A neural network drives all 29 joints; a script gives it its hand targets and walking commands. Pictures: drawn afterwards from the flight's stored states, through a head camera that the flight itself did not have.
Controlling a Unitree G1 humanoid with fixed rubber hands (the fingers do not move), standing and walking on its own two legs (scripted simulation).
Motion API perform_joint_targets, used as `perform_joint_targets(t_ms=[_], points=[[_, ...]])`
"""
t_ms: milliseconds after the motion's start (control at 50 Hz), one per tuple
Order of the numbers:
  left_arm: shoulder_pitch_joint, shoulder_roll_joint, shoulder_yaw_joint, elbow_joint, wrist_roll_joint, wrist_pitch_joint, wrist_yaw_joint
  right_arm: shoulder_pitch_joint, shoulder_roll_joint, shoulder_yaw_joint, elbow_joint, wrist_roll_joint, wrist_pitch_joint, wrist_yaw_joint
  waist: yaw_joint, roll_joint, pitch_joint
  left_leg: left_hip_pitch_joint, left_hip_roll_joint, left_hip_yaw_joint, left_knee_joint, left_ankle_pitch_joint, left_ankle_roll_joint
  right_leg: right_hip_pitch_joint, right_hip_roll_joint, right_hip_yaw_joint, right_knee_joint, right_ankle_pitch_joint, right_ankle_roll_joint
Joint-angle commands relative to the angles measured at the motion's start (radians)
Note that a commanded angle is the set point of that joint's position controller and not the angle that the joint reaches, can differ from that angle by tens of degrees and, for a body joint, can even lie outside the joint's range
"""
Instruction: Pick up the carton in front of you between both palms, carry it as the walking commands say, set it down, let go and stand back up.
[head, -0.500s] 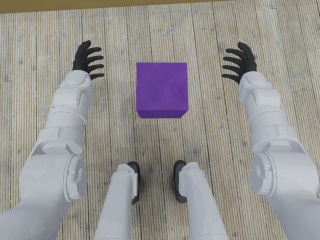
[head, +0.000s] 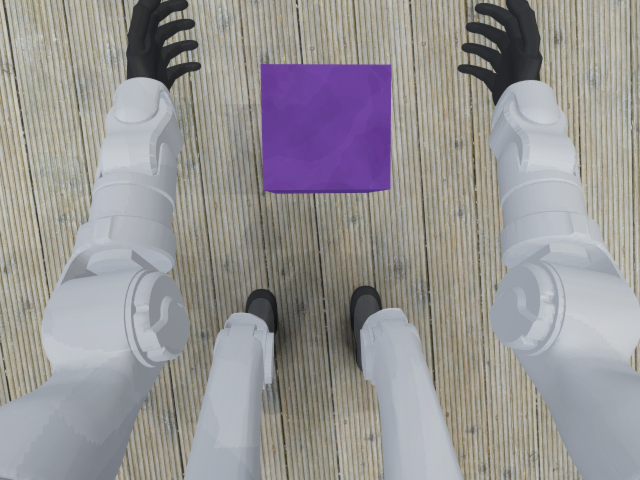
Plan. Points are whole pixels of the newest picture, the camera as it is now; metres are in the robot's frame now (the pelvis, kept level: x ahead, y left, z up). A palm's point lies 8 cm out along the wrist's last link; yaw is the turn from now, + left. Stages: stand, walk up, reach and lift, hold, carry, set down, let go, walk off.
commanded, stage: reach and lift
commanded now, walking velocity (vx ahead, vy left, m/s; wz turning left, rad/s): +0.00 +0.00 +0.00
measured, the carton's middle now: (323, 140) +0.51 -0.02 -0.49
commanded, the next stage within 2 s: none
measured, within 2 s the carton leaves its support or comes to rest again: leaves its support in 1.54 s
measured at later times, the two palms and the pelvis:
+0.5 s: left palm (211, 130) +0.51 +0.16 -0.38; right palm (436, 131) +0.51 -0.21 -0.38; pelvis -0.06 +0.00 -0.22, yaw +0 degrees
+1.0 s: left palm (225, 137) +0.51 +0.15 -0.42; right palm (423, 138) +0.50 -0.20 -0.42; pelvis -0.05 +0.00 -0.25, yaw +0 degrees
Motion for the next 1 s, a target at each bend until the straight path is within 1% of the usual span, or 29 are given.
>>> perform_joint_targets(t_ms=[0, 40, 100, 160, 220, 300, 400, 440, 500, 520, 540, 560, 580, 600, 680, 740, 780, 820, 880, 980], points=[[-0.165, 0.077, -0.013, -0.084, -0.008, -0.021, 0.012, -0.167, -0.103, 0.006, -0.083, 0.01, -0.024, -0.012, -0.013, -0.003, -0.907, 0.39, -0.052, 0.064, 0.136, 0.481, -0.032, 0.409, 0.042, -0.062, 0.122, 0.531, 0.036], [-0.194, 0.102, -0.042, -0.094, -0.04, -0.023, 0.025, -0.197, -0.13, 0.035, -0.093, 0.043, -0.026, -0.026, -0.015, 0.0, -0.954, 0.36, -0.057, 0.069, 0.217, 0.468, -0.033, 0.379, 0.045, -0.066, 0.202, 0.518, 0.036], [-0.255, 0.152, -0.111, -0.114, -0.111, -0.019, 0.05, -0.255, -0.185, 0.104, -0.107, 0.118, -0.023, -0.05, -0.02, 0.005, -1.065, 0.371, -0.063, 0.075, 0.341, 0.463, -0.034, 0.359, 0.047, -0.078, 0.323, 0.499, 0.04], [-0.319, 0.196, -0.177, -0.118, -0.184, -0.008, 0.071, -0.316, -0.232, 0.18, -0.106, 0.196, -0.011, -0.071, -0.021, 0.012, -1.138, 0.386, -0.064, 0.088, 0.445, 0.424, -0.034, 0.33, 0.045, -0.093, 0.421, 0.441, 0.043], [-0.389, 0.227, -0.226, -0.097, -0.241, 0.009, 0.082, -0.387, -0.263, 0.237, -0.084, 0.255, 0.007, -0.086, -0.015, 0.013, -1.127, 0.359, -0.057, 0.101, 0.52, 0.326, -0.032, 0.275, 0.036, -0.106, 0.494, 0.331, 0.043], [-0.496, 0.265, -0.258, -0.048, -0.287, 0.027, 0.085, -0.501, -0.292, 0.279, -0.039, 0.297, 0.024, -0.097, -0.01, -0.001, -1.054, 0.286, -0.041, 0.107, 0.596, 0.185, -0.027, 0.229, 0.019, -0.109, 0.571, 0.189, 0.039], [-0.589, 0.299, -0.267, 0.053, -0.307, 0.028, 0.081, -0.602, -0.315, 0.302, 0.051, 0.306, 0.028, -0.103, -0.009, -0.025, -0.931, 0.175, -0.024, 0.113, 0.675, 0.054, -0.026, 0.209, -0.001, -0.1, 0.651, 0.078, 0.032], [-0.609, 0.304, -0.269, 0.096, -0.308, 0.02, 0.076, -0.622, -0.319, 0.307, 0.091, 0.304, 0.022, -0.101, -0.01, -0.026, -0.867, 0.14, -0.019, 0.11, 0.704, 0.029, -0.027, 0.184, -0.006, -0.093, 0.679, 0.056, 0.03], [-0.636, 0.312, -0.275, 0.145, -0.31, 0.002, 0.068, -0.649, -0.322, 0.317, 0.137, 0.304, 0.007, -0.096, -0.009, -0.023, -0.791, 0.1, -0.013, 0.105, 0.749, 0.029, -0.028, 0.159, -0.012, -0.081, 0.725, 0.062, 0.028], [-0.646, 0.315, -0.278, 0.153, -0.312, -0.005, 0.065, -0.659, -0.323, 0.322, 0.144, 0.307, 0.002, -0.095, -0.008, -0.023, -0.779, 0.092, -0.012, 0.104, 0.764, 0.039, -0.028, 0.158, -0.012, -0.077, 0.74, 0.075, 0.028], [-0.66, 0.321, -0.284, 0.151, -0.311, -0.013, 0.064, -0.676, -0.327, 0.319, 0.132, 0.307, -0.005, -0.095, -0.016, -0.018, -0.766, 0.098, -0.009, 0.098, 0.777, 0.043, -0.025, 0.131, -0.011, -0.076, 0.751, 0.079, 0.028], [-0.674, 0.323, -0.29, 0.151, -0.31, -0.02, 0.064, -0.686, -0.329, 0.317, 0.128, 0.313, -0.012, -0.095, -0.018, -0.001, -0.76, 0.112, -0.009, 0.097, 0.793, 0.067, -0.024, 0.114, -0.009, -0.074, 0.763, 0.098, 0.027], [-0.687, 0.324, -0.29, 0.141, -0.307, -0.027, 0.065, -0.693, -0.334, 0.319, 0.125, 0.32, -0.019, -0.094, -0.014, 0.013, -0.756, 0.104, -0.011, 0.099, 0.807, 0.091, -0.026, 0.119, -0.008, -0.068, 0.777, 0.119, 0.022], [-0.695, 0.323, -0.29, 0.131, -0.308, -0.033, 0.066, -0.697, -0.337, 0.324, 0.124, 0.324, -0.025, -0.095, -0.012, 0.012, -0.752, 0.088, -0.013, 0.1, 0.818, 0.116, -0.026, 0.137, -0.006, -0.063, 0.793, 0.15, 0.02], [-0.648, 0.3, -0.323, 0.119, -0.334, -0.053, 0.064, -0.632, -0.327, 0.338, 0.138, 0.33, -0.047, -0.1, -0.028, 0.013, -0.793, 0.134, -0.022, 0.092, 0.864, 0.235, -0.026, 0.17, 0.0, -0.063, 0.842, 0.275, 0.022], [-0.6, 0.278, -0.338, 0.104, -0.346, -0.062, 0.071, -0.59, -0.308, 0.344, 0.119, 0.334, -0.056, -0.102, -0.031, 0.015, -0.847, 0.17, -0.03, 0.092, 0.879, 0.291, -0.024, 0.186, 0.004, -0.068, 0.857, 0.328, 0.023], [-0.584, 0.275, -0.34, 0.085, -0.349, -0.062, 0.078, -0.583, -0.302, 0.348, 0.09, 0.34, -0.057, -0.105, -0.027, 0.011, -0.884, 0.19, -0.035, 0.096, 0.881, 0.303, -0.02, 0.198, 0.007, -0.072, 0.858, 0.339, 0.024], [-0.568, 0.275, -0.334, 0.096, -0.345, -0.057, 0.085, -0.579, -0.295, 0.352, 0.092, 0.345, -0.052, -0.107, -0.018, 0.004, -0.86, 0.177, -0.039, 0.099, 0.875, 0.272, -0.016, 0.185, 0.009, -0.075, 0.852, 0.305, 0.026], [-0.553, 0.266, -0.317, 0.129, -0.332, -0.049, 0.084, -0.575, -0.278, 0.353, 0.124, 0.344, -0.043, -0.102, -0.009, -0.009, -0.753, 0.107, -0.039, 0.099, 0.858, 0.186, -0.018, 0.138, 0.008, -0.075, 0.836, 0.213, 0.026], [-0.599, 0.25, -0.315, 0.138, -0.322, -0.045, 0.076, -0.611, -0.264, 0.352, 0.142, 0.338, -0.039, -0.095, -0.015, -0.004, -0.692, 0.078, -0.036, 0.098, 0.841, 0.118, -0.02, 0.103, 0.008, -0.072, 0.82, 0.142, 0.023]])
